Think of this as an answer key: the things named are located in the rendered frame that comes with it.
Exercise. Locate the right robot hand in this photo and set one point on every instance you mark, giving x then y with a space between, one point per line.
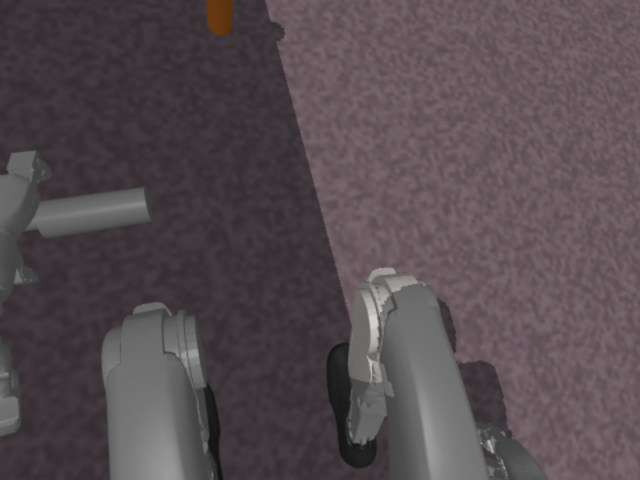
514 461

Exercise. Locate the left robot hand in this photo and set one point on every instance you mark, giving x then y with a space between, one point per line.
19 201

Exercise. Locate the right robot foot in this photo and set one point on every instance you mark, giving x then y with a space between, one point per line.
339 390

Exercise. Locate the left robot arm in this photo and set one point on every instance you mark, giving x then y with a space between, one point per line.
10 401

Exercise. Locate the left robot foot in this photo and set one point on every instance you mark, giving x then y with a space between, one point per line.
214 433

